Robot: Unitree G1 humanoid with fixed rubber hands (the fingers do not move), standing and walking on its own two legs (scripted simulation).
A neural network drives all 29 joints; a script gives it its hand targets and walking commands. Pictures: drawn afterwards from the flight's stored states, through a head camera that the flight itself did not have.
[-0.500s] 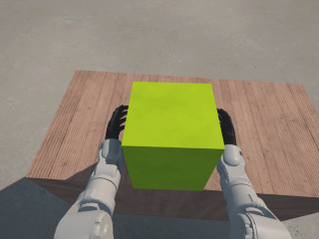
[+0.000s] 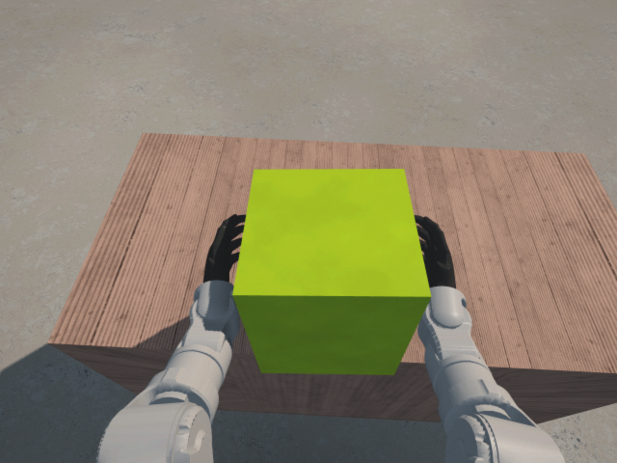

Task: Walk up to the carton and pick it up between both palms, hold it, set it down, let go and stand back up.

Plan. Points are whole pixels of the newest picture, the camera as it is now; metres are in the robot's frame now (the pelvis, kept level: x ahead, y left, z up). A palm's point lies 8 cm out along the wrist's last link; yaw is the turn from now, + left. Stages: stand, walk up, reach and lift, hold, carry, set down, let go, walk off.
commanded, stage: set down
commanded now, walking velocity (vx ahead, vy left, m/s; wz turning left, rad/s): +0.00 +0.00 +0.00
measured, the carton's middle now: (327, 277) +0.39 -0.03 -0.03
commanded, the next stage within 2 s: none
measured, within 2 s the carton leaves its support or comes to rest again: rests again in 1.22 s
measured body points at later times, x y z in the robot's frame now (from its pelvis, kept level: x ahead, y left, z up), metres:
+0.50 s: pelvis -0.01 +0.00 +0.00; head +0.09 -0.02 +0.44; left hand +0.40 +0.11 -0.01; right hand +0.38 -0.19 -0.01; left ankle -0.01 +0.12 -0.74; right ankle +0.00 -0.10 -0.74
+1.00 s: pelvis -0.01 +0.00 +0.00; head +0.10 +0.00 +0.44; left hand +0.41 +0.11 +0.00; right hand +0.39 -0.19 +0.00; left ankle -0.01 +0.12 -0.74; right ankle -0.01 -0.10 -0.74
